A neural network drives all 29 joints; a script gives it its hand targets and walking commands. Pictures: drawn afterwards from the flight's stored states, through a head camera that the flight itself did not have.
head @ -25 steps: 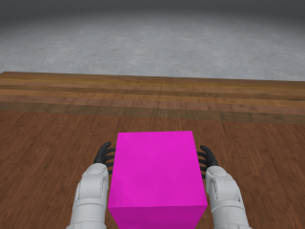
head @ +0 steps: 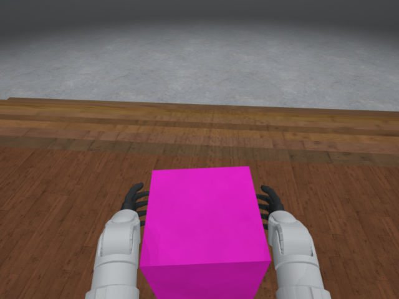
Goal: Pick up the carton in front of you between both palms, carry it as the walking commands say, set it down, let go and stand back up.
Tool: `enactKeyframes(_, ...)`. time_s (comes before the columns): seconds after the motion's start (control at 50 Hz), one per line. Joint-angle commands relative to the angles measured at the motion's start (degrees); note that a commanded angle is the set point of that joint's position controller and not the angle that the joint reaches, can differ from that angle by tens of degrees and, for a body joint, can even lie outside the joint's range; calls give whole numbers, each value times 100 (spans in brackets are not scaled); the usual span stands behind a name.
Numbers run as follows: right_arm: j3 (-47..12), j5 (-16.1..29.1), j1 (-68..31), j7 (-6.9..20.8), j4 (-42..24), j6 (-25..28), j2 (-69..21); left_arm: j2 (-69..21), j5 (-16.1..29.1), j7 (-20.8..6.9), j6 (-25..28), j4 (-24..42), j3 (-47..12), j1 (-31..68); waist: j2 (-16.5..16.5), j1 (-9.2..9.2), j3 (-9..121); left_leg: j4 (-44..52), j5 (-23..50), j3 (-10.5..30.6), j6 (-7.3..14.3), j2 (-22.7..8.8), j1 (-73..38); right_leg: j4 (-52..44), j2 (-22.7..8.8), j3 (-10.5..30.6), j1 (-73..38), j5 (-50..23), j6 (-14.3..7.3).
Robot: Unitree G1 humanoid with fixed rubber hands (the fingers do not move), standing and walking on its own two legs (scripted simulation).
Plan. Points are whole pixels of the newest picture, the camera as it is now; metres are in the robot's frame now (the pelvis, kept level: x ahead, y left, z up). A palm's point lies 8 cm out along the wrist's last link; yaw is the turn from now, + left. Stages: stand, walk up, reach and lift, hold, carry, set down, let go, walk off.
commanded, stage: hold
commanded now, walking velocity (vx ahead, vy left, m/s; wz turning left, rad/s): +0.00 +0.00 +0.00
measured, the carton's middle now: (203, 238) +0.29 +0.00 -0.03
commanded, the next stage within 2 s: carry in 0.82 s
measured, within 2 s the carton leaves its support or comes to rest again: neither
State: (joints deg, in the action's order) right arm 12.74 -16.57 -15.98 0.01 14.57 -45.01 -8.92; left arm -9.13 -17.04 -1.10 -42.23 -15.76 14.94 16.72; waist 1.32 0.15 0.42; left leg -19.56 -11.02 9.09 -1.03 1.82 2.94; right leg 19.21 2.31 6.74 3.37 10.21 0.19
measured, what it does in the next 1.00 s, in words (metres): stands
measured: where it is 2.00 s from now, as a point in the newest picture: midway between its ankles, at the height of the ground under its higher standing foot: (201, 268)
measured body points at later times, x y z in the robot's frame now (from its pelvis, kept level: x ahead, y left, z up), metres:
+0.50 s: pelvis +0.00 +0.00 +0.00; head -0.05 +0.00 +0.45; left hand +0.30 +0.16 +0.04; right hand +0.30 -0.15 +0.04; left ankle +0.01 +0.13 -0.75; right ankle +0.01 -0.12 -0.75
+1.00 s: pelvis +0.01 +0.00 -0.01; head -0.02 -0.01 +0.44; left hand +0.31 +0.15 +0.05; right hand +0.31 -0.15 +0.04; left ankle +0.00 +0.14 -0.74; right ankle +0.01 -0.13 -0.74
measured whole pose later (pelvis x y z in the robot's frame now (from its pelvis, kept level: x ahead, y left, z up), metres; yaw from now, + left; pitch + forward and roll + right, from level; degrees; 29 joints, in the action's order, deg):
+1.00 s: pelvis +0.01 +0.00 -0.01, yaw +0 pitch +1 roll +1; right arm 9.4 -12.6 -12.8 -1.7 4.1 -48.7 -8.2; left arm -8.3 -12.0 1.1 -46.7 -5.2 11.0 13.4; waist 0.2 -0.5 5.0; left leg -27.2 -20.8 4.4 -0.9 0.6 12.5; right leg 29.1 0.3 3.4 14.0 20.8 0.5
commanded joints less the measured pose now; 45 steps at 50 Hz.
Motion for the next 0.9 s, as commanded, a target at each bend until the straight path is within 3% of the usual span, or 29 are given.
enactKeyframes(0.0, -3206, 1764, -2947, 1405, -554, 325, -5342, -5264, 1534, -1399, 19, 70, -3147, 2340, -94, -123, 1501, 296, 1064, -497, -54, 441, -80, -248, 314, -352, -640, -1063, 129)
enactKeyframes(0.02, -3190, 1750, -3113, 1375, -383, 300, -5343, -5206, 1460, -1390, 55, -45, -2995, 2488, -214, -180, 1286, 229, 879, -546, -17, 408, 74, -161, 309, -362, -608, -964, 166)
enactKeyframes(0.04, -3154, 1605, -2767, 1353, -305, 277, -5301, -5300, 1621, -1364, 34, 19, -3185, 2394, -285, 98, 1298, 265, 928, -503, -31, 367, -93, -183, 324, -377, -582, -945, 126)
enactKeyframes(0.08, -3210, 1716, -2859, 1349, -476, 324, -5308, -5255, 1540, -1381, 66, 94, -3130, 2399, -126, -79, 1322, 271, 971, -582, -28, 454, -176, -245, 342, -353, -500, -1074, 173)
enactKeyframes(0.12, -3161, 1695, -2700, 1353, -559, 360, -5386, -5265, 1519, -1392, 16, 43, -3185, 2145, -126, 64, 1168, 242, 1081, -511, -34, 443, -97, -246, 296, -279, -568, -1193, 121)
enactKeyframes(0.14, -3259, 1713, -2930, 1357, -746, 361, -5271, -5329, 1569, -1385, 32, 132, -3219, 2215, -274, -106, 1340, 290, 1404, -494, -15, 413, -20, -228, 374, -390, -643, -1298, 161)
enactKeyframes(0.18, -3224, 1684, -2895, 1321, -822, 323, -5198, -5392, 1495, -1375, -11, -18, -3088, 2232, -47, -42, 1164, 305, 1236, -494, -19, 439, 62, -209, 367, -325, -602, -1343, 114)
enactKeyframes(0.2, -3107, 1646, -3043, 1312, -506, 264, -5197, -5260, 1364, -1363, 12, -90, -2900, 2365, -59, -207, 1147, 257, 1102, -571, 1, 438, 42, -199, 320, -319, -543, -1177, 201)
enactKeyframes(0.24, -3032, 1644, -2906, 1360, -446, 290, -5169, -5220, 1551, -1372, 15, 28, -3098, 2464, -119, 15, 1123, 332, 957, -537, -65, 384, -25, -174, 385, -381, -441, -910, 145)
enactKeyframes(0.28, -3168, 1692, -2883, 1388, -479, 336, -5286, -5298, 1567, -1372, 12, -53, -3121, 2267, -198, -90, 1118, 307, 901, -520, -29, 387, -47, -189, 371, -400, -446, -899, 138)
enactKeyframes(0.3, -2978, 1540, -3107, 1360, -267, 330, -5182, -5387, 1408, -1396, 23, -211, -3024, 2592, 105, -8, 1148, 265, 748, -559, -45, 443, 16, -242, 342, -325, -430, -641, 87)
enactKeyframes(0.32, -2934, 1478, -3081, 1365, -310, 350, -5131, -5485, 1564, -1393, 50, 49, -3190, 2758, -84, 97, 1132, 242, 883, -498, -65, 386, -89, -261, 367, -381, -219, -639, 58)
enactKeyframes(0.34, -2910, 1556, -3237, 1378, -264, 355, -5208, -5297, 1417, -1413, 11, -70, -3039, 2800, -37, -102, 1169, 262, 491, -614, -107, 417, 76, -264, 359, -443, -455, -321, 79)
enactKeyframes(0.36, -3128, 1628, -3238, 1373, -441, 351, -5359, -5364, 1521, -1417, 49, 10, -3176, 2745, -45, 52, 1206, 295, 393, -573, -48, 410, -136, -255, 361, -398, -279, -381, 94)
enactKeyframes(0.38, -3114, 1614, -3149, 1390, -371, 351, -5316, -5349, 1513, -1432, 26, -44, -3091, 2724, -50, -51, 1163, 298, 385, -625, -82, 430, 157, -284, 337, -423, -457, -418, 90)
enactKeyframes(0.44, -2888, 1549, -3146, 1429, -166, 349, -5228, -5391, 1521, -1387, 23, -162, -3054, 2724, -157, 72, 1111, 312, 676, -516, -38, 366, 132, -178, 361, -381, -399, -722, 68)
enactKeyframes(0.46, -3081, 1620, -3259, 1426, -336, 361, -5303, -5474, 1463, -1402, 49, -98, -3058, 2587, -31, -145, 1239, 225, 765, -508, -54, 357, 57, -149, 360, -406, -499, -667, 78)
enactKeyframes(0.48, -3047, 1581, -3168, 1413, -349, 346, -5215, -5525, 1541, -1418, 35, -368, -3013, 2564, -197, 103, 1284, 214, 892, -550, -79, 407, -81, -213, 391, -439, -437, -757, 87)
enactKeyframes(0.5, -3050, 1623, -3106, 1410, -253, 292, -5309, -5438, 1546, -1397, 17, -290, -3044, 2375, -222, -120, 1130, 319, 731, -470, -18, 351, 43, -137, 406, -448, -487, -643, 100)
enactKeyframes(0.52, -2954, 1548, -3154, 1398, -346, 369, -5297, -5428, 1458, -1397, 24, -157, -3084, 2777, -85, 39, 1178, 214, 934, -529, -77, 374, 134, -152, 366, -361, -540, -851, 57)
enactKeyframes(0.62, -2846, 1473, -3126, 1418, -197, 309, -5145, -5354, 1391, -1361, 11, -230, -2942, 2452, 13, -16, 1067, 319, 1111, -500, -99, 336, -11, -120, 437, -420, -389, -905, 113)
enactKeyframes(0.64, -3073, 1565, -3060, 1401, -335, 383, -5231, -5488, 1574, -1355, 69, 32, -3167, 2875, 93, 96, 1476, 175, 1105, -556, -157, 418, -66, -203, 347, -338, -724, -1038, 63)
enactKeyframes(0.7, -2992, 1545, -3019, 1440, -211, 314, -5295, -5512, 1527, -1331, -6, -224, -3091, 2430, -146, -89, 1256, 279, 945, -439, -47, 314, -121, -122, 419, -426, -413, -729, 71)
enactKeyframes(0.72, -3221, 1708, -3251, 1445, -557, 370, -5270, -5456, 1468, -1360, 47, 73, -3167, 2542, 42, -205, 1340, 207, 972, -608, -65, 442, 30, -180, 359, -357, -629, -934, 121)
enactKeyframes(0.78, -3045, 1605, -3275, 1408, -466, 336, -5279, -5432, 1451, -1407, 27, -149, -3048, 2488, -166, -106, 1191, 254, 875, -613, -42, 382, -43, -191, 396, -390, -476, -811, 146)
enactKeyframes(0.8, -3009, 1527, -2832, 1414, -150, 294, -5237, -5357, 1642, -1378, -2, 157, -3234, 2678, -35, -34, 901, -174, -384, -357, 118, -581, 625, 257, -658, -91, 559, 258, 59)
enactKeyframes(0.82, -3089, 1705, -2798, 1393, -297, 261, -5351, -5487, 1790, -1318, -33, 277, -3504, 2636, -127, -51, 911, 21, -1741, -127, 146, -493, 724, 113, -477, -60, 867, 1633, 33)
enactKeyframes(0.84, -3195, 1804, -2981, 1373, -637, 216, -5328, -5574, 1860, -1295, -90, 373, -3590, 2816, 104, -19, 604, 194, -2790, -20, 183, -501, 963, 279, -397, -141, 1174, 2391, 36)
enactKeyframes(0.88, -3766, 2095, -3468, 1275, -1548, 130, -5382, -5580, 1967, -1209, -293, 644, -3729, 2615, -185, 5, 840, 150, -3112, -51, 169, -505, 1309, 345, -304, -204, 1321, 2728, -4)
